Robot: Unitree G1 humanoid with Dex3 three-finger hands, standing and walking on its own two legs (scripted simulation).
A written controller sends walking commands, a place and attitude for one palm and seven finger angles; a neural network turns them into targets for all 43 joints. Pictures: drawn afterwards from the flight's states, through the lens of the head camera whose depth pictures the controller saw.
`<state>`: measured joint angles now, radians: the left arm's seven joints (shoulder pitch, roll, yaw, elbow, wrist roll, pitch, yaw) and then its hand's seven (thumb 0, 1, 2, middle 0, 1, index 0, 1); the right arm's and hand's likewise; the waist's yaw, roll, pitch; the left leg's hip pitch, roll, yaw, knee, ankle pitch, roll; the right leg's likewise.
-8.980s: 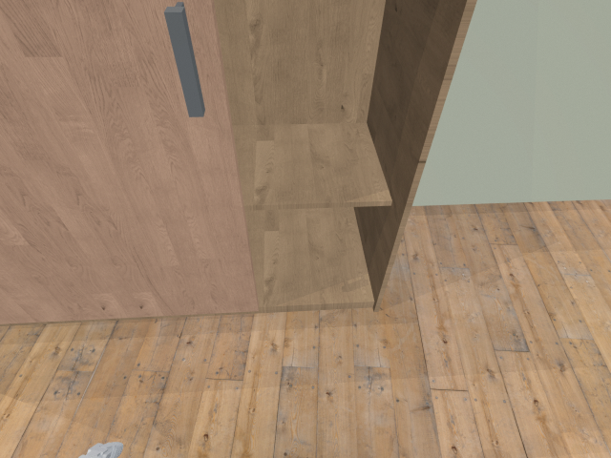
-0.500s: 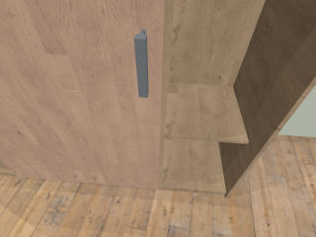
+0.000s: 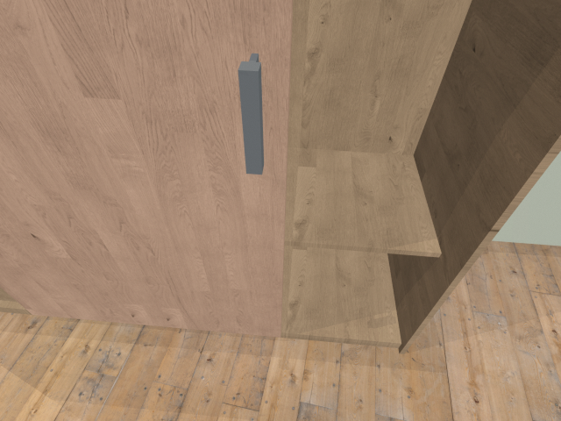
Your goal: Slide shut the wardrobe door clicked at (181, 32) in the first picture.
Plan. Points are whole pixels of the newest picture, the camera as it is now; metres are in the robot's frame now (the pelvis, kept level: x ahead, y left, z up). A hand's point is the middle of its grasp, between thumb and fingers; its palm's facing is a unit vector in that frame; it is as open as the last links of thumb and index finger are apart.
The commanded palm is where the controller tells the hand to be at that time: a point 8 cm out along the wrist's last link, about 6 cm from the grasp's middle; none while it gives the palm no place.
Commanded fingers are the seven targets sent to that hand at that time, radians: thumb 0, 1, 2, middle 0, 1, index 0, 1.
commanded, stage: look again from close up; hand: left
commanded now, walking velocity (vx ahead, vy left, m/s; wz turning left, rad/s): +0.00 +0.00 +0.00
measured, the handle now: (254, 116) +0.51 +0.08 +0.19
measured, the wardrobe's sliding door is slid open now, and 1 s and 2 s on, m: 0.43 0.43 0.43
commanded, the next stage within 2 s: raise the hand with hooked fingers in 0.38 s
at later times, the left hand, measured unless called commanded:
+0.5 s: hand out of the picture -0.04 +0.16 -0.18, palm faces +0.05 -0.98 -0.18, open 7.4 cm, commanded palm +0.09 +0.21 -0.07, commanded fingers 0.00 0.85 0.88 -0.20 -0.33 -0.20 -0.33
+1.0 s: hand out of the picture +0.12 +0.20 -0.01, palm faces +0.16 -0.99 -0.05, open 9.1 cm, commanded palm +0.13 +0.25 +0.02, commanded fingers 0.00 0.27 0.63 -0.25 -0.70 -0.25 -0.70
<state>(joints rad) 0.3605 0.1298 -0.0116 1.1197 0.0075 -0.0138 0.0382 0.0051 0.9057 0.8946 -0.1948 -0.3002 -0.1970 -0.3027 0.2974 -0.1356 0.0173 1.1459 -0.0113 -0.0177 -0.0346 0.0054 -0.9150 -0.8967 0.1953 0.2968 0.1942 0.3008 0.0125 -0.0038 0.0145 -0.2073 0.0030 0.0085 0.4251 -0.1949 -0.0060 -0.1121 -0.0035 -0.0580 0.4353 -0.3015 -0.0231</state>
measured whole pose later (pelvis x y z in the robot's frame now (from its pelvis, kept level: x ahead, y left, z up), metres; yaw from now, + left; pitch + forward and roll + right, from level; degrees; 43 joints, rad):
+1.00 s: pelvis -0.03 +0.00 -0.05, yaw +1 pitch +4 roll -1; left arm 0.60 0.21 0.14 -0.06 -0.22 -0.33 -0.16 0.02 0.50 0.72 -0.23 -0.56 -0.23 -0.57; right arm 0.19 -0.25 -0.06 0.47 0.01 -0.21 -0.05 0.01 -0.91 -0.90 0.19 0.30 0.19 0.30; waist 0.04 -0.01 -0.09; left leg -0.60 0.02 -0.02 0.89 -0.36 0.00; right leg -0.48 0.00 -0.08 0.88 -0.47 -0.03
